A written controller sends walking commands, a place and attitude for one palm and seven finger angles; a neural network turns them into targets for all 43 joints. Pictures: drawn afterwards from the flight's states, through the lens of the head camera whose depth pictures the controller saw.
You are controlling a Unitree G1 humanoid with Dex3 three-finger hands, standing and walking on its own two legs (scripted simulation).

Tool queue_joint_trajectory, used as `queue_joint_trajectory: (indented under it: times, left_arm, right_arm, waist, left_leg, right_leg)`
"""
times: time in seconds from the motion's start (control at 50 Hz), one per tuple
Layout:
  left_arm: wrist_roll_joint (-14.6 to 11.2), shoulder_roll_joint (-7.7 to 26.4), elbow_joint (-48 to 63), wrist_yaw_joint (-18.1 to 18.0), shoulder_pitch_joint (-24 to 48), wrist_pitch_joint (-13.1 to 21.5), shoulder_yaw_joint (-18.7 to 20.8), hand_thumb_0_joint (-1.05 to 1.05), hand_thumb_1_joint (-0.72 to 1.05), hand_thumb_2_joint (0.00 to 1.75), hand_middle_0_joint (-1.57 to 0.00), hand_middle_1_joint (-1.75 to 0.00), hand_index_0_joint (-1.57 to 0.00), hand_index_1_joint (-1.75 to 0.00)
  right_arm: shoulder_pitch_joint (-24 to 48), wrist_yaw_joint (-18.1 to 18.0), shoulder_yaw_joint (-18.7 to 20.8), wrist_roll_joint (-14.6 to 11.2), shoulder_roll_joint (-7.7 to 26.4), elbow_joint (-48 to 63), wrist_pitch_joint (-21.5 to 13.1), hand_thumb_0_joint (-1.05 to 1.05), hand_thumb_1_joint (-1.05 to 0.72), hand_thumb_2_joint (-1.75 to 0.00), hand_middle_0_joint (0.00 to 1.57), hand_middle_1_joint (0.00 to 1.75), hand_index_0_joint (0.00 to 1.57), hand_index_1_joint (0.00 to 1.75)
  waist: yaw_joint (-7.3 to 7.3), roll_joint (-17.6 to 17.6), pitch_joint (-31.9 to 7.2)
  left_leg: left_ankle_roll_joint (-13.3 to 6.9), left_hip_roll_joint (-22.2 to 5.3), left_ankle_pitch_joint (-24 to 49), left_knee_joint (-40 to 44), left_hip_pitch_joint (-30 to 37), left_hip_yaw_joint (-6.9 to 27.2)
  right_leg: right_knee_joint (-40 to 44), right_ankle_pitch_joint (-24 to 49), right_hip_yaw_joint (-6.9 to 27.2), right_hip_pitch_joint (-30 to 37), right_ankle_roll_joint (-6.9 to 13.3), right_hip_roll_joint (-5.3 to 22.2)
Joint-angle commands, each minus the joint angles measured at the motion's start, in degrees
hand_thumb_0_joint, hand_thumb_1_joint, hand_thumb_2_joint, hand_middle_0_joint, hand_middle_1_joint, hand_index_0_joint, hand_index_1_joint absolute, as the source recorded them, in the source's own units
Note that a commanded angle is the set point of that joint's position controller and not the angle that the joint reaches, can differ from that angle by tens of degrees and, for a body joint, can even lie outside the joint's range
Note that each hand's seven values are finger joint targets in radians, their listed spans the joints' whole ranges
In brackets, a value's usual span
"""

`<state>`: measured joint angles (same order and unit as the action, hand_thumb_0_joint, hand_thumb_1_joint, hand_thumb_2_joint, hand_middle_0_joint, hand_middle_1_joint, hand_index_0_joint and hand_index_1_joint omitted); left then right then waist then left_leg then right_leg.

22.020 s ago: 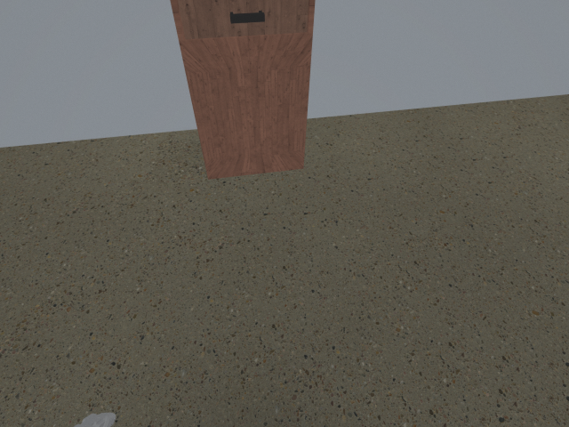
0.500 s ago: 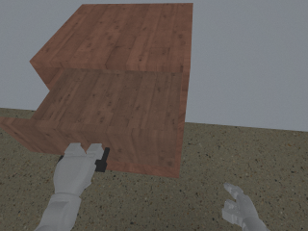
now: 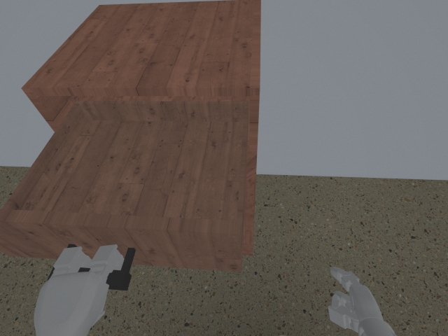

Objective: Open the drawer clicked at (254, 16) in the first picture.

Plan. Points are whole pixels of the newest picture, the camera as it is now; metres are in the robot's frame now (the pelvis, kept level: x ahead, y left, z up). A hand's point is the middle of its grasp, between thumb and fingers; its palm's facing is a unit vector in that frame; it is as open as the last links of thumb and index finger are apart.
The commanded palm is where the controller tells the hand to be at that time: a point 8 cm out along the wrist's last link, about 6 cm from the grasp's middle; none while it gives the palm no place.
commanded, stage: pull the drawer open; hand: left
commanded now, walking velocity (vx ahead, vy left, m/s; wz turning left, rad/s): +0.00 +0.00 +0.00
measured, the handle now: (95, 264) +0.21 +0.24 +0.05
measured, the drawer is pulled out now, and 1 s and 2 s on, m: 0.30 0.30 0.29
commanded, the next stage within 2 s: open the thumb to release the handle in 0.08 s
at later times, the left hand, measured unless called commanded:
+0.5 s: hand (90, 299) +0.16 +0.23 +0.03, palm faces +0.03 -0.07 -1.00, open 8.3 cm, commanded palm +0.13 +0.24 +0.08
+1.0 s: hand (92, 299) +0.16 +0.23 +0.03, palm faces +0.04 -0.08 -1.00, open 13.6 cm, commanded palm +0.14 +0.23 +0.08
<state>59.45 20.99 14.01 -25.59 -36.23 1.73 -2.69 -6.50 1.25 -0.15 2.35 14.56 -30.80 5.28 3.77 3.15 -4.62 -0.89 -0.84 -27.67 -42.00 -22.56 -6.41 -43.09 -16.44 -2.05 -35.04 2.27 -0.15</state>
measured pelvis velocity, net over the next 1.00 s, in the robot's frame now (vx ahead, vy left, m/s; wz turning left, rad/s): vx -0.01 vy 0.00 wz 0.04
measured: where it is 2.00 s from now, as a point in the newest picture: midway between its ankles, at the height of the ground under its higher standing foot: outside the picture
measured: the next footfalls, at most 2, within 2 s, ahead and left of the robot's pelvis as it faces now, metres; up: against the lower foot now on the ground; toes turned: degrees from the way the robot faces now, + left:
none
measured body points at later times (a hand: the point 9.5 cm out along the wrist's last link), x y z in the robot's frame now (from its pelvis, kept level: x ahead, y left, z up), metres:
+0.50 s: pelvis -0.01 +0.00 +0.00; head +0.03 -0.04 +0.45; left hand +0.16 +0.23 +0.08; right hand +0.21 -0.20 -0.11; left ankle -0.07 +0.10 -0.71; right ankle +0.05 -0.09 -0.71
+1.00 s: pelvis -0.01 +0.00 +0.00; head +0.02 -0.03 +0.45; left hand +0.16 +0.23 +0.08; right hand +0.21 -0.21 -0.10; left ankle -0.07 +0.10 -0.71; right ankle +0.05 -0.09 -0.71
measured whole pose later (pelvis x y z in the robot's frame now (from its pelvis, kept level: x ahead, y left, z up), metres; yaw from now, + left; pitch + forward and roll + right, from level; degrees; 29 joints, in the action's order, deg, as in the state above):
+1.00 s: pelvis -0.01 +0.00 +0.00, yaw +2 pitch +6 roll +1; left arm 61.0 20.1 7.8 -22.9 -25.1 1.3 -4.2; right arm -6.0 -1.4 0.4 2.8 14.0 -34.1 4.7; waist 6.1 3.1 -2.7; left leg -0.9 0.3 -25.5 -40.7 -21.3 -4.2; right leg -41.4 -15.0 -3.8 -32.5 2.4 1.3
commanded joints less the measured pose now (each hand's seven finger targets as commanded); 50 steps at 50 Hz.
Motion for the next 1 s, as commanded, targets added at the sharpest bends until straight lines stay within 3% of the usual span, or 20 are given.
queue_joint_trajectory:
  times: [0.0,0.14,0.16,0.18,0.2,0.26,0.28,0.36,0.48,0.56,0.66,0.72,0.74,0.76,0.78,0.84,0.86,0.92,0.96,0.98]
  left_arm:
    - [-1.0,9.8,11.3,-3.7,-8.7,-1.8,11.0,0.00,0.90,0.90,-0.40,-1.35,-0.40,-1.35]
    - [-1.1,8.9,12.5,-3.7,-8.3,-1.5,9.8,0.00,0.90,0.90,-0.40,-1.35,-0.40,-1.35]
    - [0.7,9.2,10.7,-3.6,8.4,-1.9,8.8,0.00,0.90,0.90,-0.40,-1.35,-0.40,-1.35]
    - [0.9,9.5,10.2,-3.9,8.9,-1.3,10.2,0.00,0.83,0.87,-0.40,-1.34,-0.40,-1.34]
    - [0.7,9.2,7.3,-4.0,4.8,-1.1,10.6,0.00,0.76,0.84,-0.39,-1.34,-0.39,-1.34]
    - [-0.1,9.3,7.5,-3.1,7.2,-1.4,10.0,0.00,0.55,0.75,-0.38,-1.31,-0.38,-1.31]
    - [-0.3,7.2,7.6,-2.3,7.8,-1.5,7.4,0.00,0.48,0.72,-0.37,-1.30,-0.37,-1.30]
    - [0.3,9.4,6.3,-1.0,9.4,-1.6,8.3,0.00,0.20,0.60,-0.35,-1.27,-0.35,-1.27]
    - [0.4,8.5,5.8,0.3,10.1,-1.0,7.2,0.00,-0.22,0.42,-0.32,-1.23,-0.32,-1.23]
    - [0.3,8.6,6.2,0.7,10.3,-0.5,7.0,0.00,-0.50,0.30,-0.30,-1.20,-0.30,-1.20]
    - [0.9,9.0,6.0,0.6,12.8,-0.3,7.1,0.00,-0.50,0.30,-0.30,-1.20,-0.30,-1.20]
    - [0.7,6.9,6.3,0.6,10.1,0.0,5.3,0.00,-0.50,0.30,-0.30,-1.20,-0.30,-1.20]
    - [0.7,8.0,6.4,0.6,11.1,-0.1,6.1,0.00,-0.50,0.30,-0.30,-1.20,-0.30,-1.20]
    - [0.9,5.3,5.5,0.9,12.9,-0.5,3.0,0.00,-0.50,0.30,-0.30,-1.20,-0.30,-1.20]
    - [1.1,4.9,6.5,1.0,14.3,-0.3,2.4,0.00,-0.50,0.30,-0.30,-1.20,-0.30,-1.20]
    - [1.7,7.4,5.1,0.5,13.8,-0.1,4.8,0.00,-0.50,0.30,-0.30,-1.20,-0.30,-1.20]
    - [1.7,8.5,5.3,0.4,14.4,-0.4,5.6,0.00,-0.50,0.30,-0.30,-1.20,-0.30,-1.20]
    - [1.5,6.3,4.2,0.7,14.9,-0.7,3.6,0.00,-0.50,0.30,-0.30,-1.20,-0.30,-1.20]
    - [1.3,8.7,3.5,0.8,17.7,-1.1,5.8,0.00,-0.50,0.30,-0.30,-1.20,-0.30,-1.20]
    - [1.6,7.8,3.6,0.8,18.0,-1.2,5.0,0.00,-0.50,0.30,-0.30,-1.20,-0.30,-1.20]
  right_arm:
    - [7.1,-0.6,1.9,-0.3,5.6,9.7,-2.4,0.00,-0.90,-0.90,0.20,0.30,0.20,0.30]
    - [6.6,-0.4,2.2,-0.1,5.9,9.6,-2.5,0.00,-0.90,-0.90,0.20,0.30,0.20,0.30]
    - [6.7,-0.9,2.4,0.5,5.9,7.3,-1.6,0.00,-0.90,-0.90,0.20,0.30,0.20,0.30]
    - [6.9,-1.5,2.9,1.0,5.5,8.2,-2.1,0.00,-0.90,-0.90,0.20,0.30,0.20,0.30]
    - [6.2,-1.7,3.1,0.8,4.9,7.9,-2.6,0.00,-0.90,-0.90,0.20,0.30,0.20,0.30]
    - [6.1,-2.2,3.1,0.4,5.2,7.7,-2.7,0.00,-0.90,-0.90,0.20,0.30,0.20,0.30]
    - [6.6,-2.4,3.0,0.5,5.0,7.3,-2.8,0.00,-0.90,-0.90,0.20,0.30,0.20,0.30]
    - [7.1,-2.8,2.4,0.3,5.0,7.0,-2.9,0.00,-0.90,-0.90,0.20,0.30,0.20,0.30]
    - [7.3,-3.0,2.0,0.3,4.4,6.6,-3.3,0.00,-0.90,-0.90,0.20,0.30,0.20,0.30]
    - [7.5,-2.8,2.1,0.3,4.7,6.9,-3.4,0.00,-0.90,-0.90,0.20,0.30,0.20,0.30]
    - [7.7,-2.9,2.0,0.4,4.7,6.7,-3.3,0.00,-0.90,-0.90,0.20,0.30,0.20,0.30]
    - [7.2,-2.6,2.2,0.6,4.4,6.7,-3.6,0.00,-0.90,-0.90,0.20,0.30,0.20,0.30]
    - [7.3,-2.6,2.3,0.4,4.5,6.6,-3.5,0.00,-0.90,-0.90,0.20,0.30,0.20,0.30]
    - [7.9,-2.5,2.2,0.7,4.5,6.5,-3.4,0.00,-0.90,-0.90,0.20,0.30,0.20,0.30]
    - [7.5,-2.3,2.2,0.8,4.4,6.8,-3.5,0.00,-0.90,-0.90,0.20,0.30,0.20,0.30]
    - [7.2,-2.7,2.5,0.7,4.4,6.3,-3.5,0.00,-0.90,-0.90,0.20,0.30,0.20,0.30]
    - [7.8,-2.8,2.4,0.6,4.7,6.5,-3.5,0.00,-0.90,-0.90,0.20,0.30,0.20,0.30]
    - [7.6,-2.7,2.3,0.5,4.3,6.1,-3.4,0.00,-0.90,-0.90,0.20,0.30,0.20,0.30]
    - [8.2,-3.2,2.3,0.3,4.5,5.8,-3.2,0.00,-0.90,-0.90,0.20,0.30,0.20,0.30]
    - [8.1,-3.2,2.2,0.5,4.3,6.0,-3.2,0.00,-0.90,-0.90,0.20,0.30,0.20,0.30]
  waist:
    - [3.71,-2.5,-8.1]
    - [3.17,-0.9,-8.9]
    - [-0.60,-2.4,-7.2]
    - [1.09,-2.7,-7.2]
    - [1.81,-2.3,-9.1]
    - [1.47,-3.4,-11.1]
    - [1.26,-3.5,-10.5]
    - [1.76,-4.8,-8.6]
    - [2.32,-3.0,-7.8]
    - [2.23,-4.2,-8.0]
    - [2.05,-3.6,-7.5]
    - [2.52,-3.2,-8.2]
    - [2.33,-3.8,-8.0]
    - [1.43,-4.5,-7.1]
    - [1.35,-4.0,-6.6]
    - [2.03,-4.9,-8.5]
    - [2.12,-3.4,-8.2]
    - [1.87,-3.9,-7.2]
    - [1.52,-4.8,-7.2]
    - [1.70,-4.9,-7.5]
  left_leg:
    - [0.5,1.5,17.9,5.9,-6.5,5.0]
    - [0.7,1.4,21.7,5.1,-5.0,5.5]
    - [0.5,1.9,18.2,4.5,-5.1,6.4]
    - [0.2,2.1,16.1,5.0,-5.0,6.3]
    - [0.1,2.3,15.6,4.8,-4.6,5.8]
    - [0.3,2.4,17.3,5.0,-3.8,5.9]
    - [0.2,2.6,17.3,5.2,-3.5,5.9]
    - [0.3,2.4,16.2,6.2,-4.1,6.0]
    - [0.4,2.5,15.3,7.5,-3.3,5.8]
    - [0.5,2.3,15.4,7.7,-3.2,5.9]
    - [0.4,2.5,13.8,8.0,-3.5,5.8]
    - [0.5,2.6,15.4,7.9,-2.9,5.7]
    - [0.6,2.5,15.1,8.1,-3.2,5.9]
    - [0.5,2.5,14.6,7.6,-3.4,6.0]
    - [0.3,2.5,14.2,7.6,-3.6,6.1]
    - [0.4,2.7,14.0,7.6,-3.5,5.8]
    - [0.7,2.6,13.6,7.8,-3.6,5.9]
    - [0.5,2.7,13.9,8.0,-3.8,5.9]
    - [0.4,2.5,13.0,8.2,-3.8,6.2]
    - [0.2,2.7,12.6,8.2,-4.1,5.9]
  right_leg:
    - [5.0,10.9,5.5,17.4,0.1,0.3]
    - [4.1,13.5,5.2,16.2,0.2,0.2]
    - [4.1,11.2,4.4,12.1,0.3,-0.1]
    - [4.7,9.0,4.8,13.0,0.4,0.0]
    - [4.9,8.5,4.5,14.4,0.3,0.1]
    - [4.8,11.0,4.1,16.0,0.3,0.2]
    - [5.0,11.1,3.9,15.8,0.1,0.3]
    - [6.2,10.0,4.5,16.4,0.1,0.4]
    - [7.2,8.3,4.4,17.2,0.1,0.5]
    - [7.7,8.2,4.7,17.4,0.1,0.4]
    - [8.2,6.4,5.0,17.1,0.1,0.5]
    - [7.7,7.8,4.1,17.5,0.1,0.6]
    - [7.7,7.4,3.9,17.4,0.1,0.6]
    - [7.7,7.0,4.3,16.0,0.2,0.5]
    - [7.8,6.0,4.2,15.4,0.2,0.8]
    - [7.6,6.2,4.2,16.7,0.1,0.5]
    - [7.8,6.1,4.9,16.7,0.3,0.5]
    - [7.7,6.2,4.2,16.5,0.2,0.6]
    - [8.3,5.4,4.8,16.6,0.2,0.5]
    - [8.3,4.6,4.6,16.9,0.0,0.9]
